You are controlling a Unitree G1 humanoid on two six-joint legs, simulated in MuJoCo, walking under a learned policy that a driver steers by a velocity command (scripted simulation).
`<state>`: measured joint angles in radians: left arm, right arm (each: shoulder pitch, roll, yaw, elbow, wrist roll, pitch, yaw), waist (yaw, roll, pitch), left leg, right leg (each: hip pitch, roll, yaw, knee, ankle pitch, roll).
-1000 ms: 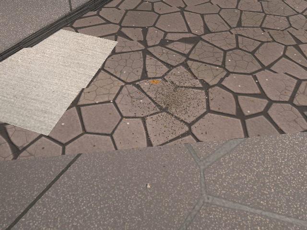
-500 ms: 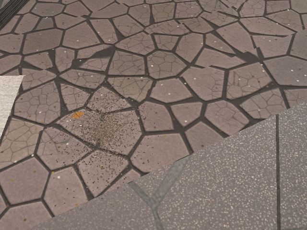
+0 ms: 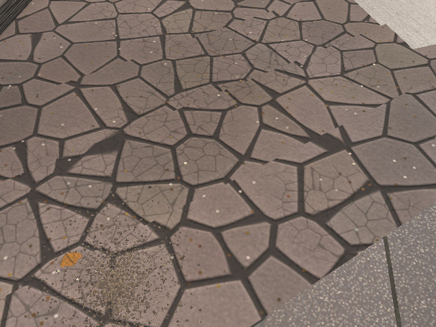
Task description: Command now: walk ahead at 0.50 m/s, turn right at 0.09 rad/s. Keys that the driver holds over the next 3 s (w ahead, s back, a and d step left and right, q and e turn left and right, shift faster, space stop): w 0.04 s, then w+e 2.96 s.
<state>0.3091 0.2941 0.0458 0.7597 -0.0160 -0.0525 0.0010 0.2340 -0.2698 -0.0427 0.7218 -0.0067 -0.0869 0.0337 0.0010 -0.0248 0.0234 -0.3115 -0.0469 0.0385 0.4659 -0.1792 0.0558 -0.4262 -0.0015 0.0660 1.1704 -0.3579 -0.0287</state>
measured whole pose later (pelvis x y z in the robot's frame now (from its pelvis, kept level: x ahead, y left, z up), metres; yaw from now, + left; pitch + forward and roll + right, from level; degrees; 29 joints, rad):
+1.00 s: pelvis +0.58 -0.09 -0.04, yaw -28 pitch +2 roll +1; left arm 0.39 0.28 0.05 0.76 -0.03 -0.02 0.03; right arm 0.17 -0.26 -0.05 0.72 -0.01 -0.09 0.03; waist 0.04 -0.03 -0.02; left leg -0.35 -0.04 -0.01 0.55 -0.23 0.03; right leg -0.43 0.08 0.12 1.38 -0.48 -0.01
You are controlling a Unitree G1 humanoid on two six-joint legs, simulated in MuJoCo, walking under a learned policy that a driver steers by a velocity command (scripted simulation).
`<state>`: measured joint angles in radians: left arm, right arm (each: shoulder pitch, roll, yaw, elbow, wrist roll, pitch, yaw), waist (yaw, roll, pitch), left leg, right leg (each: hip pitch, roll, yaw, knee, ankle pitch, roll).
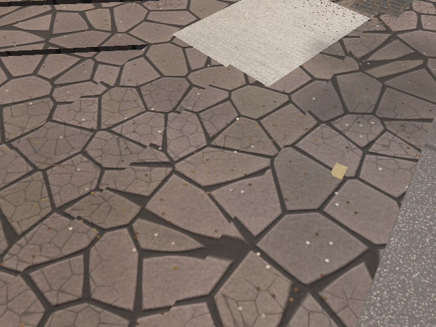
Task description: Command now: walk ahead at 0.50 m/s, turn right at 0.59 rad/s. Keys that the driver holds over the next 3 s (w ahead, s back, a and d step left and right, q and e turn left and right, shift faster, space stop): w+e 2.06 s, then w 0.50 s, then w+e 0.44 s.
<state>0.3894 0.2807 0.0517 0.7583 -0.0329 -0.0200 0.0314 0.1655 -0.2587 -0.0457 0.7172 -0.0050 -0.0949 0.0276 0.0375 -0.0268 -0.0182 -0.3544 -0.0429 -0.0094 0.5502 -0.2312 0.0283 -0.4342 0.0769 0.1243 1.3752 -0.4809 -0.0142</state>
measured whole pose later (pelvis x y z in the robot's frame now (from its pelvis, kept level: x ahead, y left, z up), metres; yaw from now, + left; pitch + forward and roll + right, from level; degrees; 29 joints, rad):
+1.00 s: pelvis +0.55 -0.11 +0.00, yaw -36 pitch +1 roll +1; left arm 0.35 0.30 0.07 0.73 -0.03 -0.02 0.02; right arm 0.15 -0.25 -0.05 0.68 -0.01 -0.10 0.01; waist 0.03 -0.03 0.02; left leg -0.36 -0.02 0.02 0.54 -0.20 0.01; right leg -0.41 0.04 0.11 1.21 -0.42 -0.02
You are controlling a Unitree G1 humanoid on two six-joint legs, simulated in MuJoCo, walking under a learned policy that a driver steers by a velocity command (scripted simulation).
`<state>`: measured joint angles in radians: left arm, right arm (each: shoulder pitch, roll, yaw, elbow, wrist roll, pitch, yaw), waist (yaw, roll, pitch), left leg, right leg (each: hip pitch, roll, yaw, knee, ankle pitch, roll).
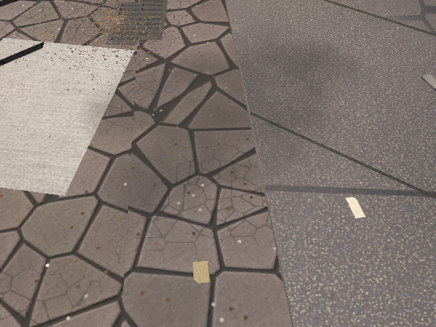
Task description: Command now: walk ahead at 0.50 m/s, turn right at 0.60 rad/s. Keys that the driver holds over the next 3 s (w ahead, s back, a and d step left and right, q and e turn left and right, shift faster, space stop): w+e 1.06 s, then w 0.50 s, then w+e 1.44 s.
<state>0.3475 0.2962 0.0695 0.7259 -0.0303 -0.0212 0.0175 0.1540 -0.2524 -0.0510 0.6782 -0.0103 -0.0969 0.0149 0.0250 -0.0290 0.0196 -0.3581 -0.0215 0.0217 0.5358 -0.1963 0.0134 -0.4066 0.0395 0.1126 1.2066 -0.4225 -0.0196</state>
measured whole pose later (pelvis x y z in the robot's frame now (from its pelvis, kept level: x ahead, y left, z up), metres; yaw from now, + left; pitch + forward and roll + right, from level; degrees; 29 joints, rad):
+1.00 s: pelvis +0.45 -0.08 +0.00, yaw -36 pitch +0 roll +2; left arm 0.20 0.23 0.05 0.61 -0.02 0.00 0.01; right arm 0.41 -0.20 -0.02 0.95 -0.02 -0.06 -0.02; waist -0.05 -0.03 0.01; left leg -0.07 0.02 0.16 0.42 -0.35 -0.01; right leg -0.90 -0.05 0.06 1.40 -0.20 0.00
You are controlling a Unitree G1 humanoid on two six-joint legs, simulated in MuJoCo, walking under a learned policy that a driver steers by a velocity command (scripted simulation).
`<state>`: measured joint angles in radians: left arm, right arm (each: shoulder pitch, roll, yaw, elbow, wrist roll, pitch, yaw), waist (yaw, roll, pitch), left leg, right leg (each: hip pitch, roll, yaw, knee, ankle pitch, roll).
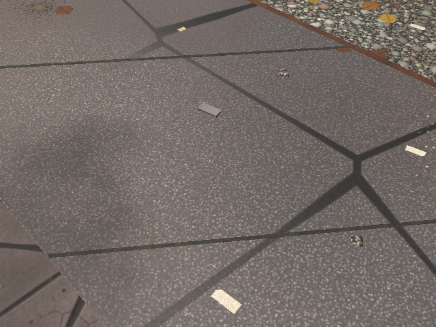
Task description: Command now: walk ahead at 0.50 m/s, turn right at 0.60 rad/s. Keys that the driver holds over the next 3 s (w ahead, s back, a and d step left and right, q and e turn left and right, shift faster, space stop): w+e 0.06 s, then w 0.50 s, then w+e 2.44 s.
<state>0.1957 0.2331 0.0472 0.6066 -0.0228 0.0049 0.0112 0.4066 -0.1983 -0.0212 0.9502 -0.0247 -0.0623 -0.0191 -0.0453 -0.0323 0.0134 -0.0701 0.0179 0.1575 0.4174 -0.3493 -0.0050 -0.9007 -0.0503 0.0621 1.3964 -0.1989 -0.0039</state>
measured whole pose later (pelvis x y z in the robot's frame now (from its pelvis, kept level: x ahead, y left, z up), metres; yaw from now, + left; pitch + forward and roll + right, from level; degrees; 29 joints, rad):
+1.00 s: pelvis +0.57 -0.08 +0.05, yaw -19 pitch +1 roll +2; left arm 0.21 0.30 0.07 0.73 -0.03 -0.02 0.01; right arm 0.27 -0.26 -0.07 0.85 -0.01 -0.10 0.02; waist -0.04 -0.04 0.03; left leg -0.13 -0.01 0.16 0.31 -0.19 0.03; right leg -0.68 -0.11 0.06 1.06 -0.21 -0.01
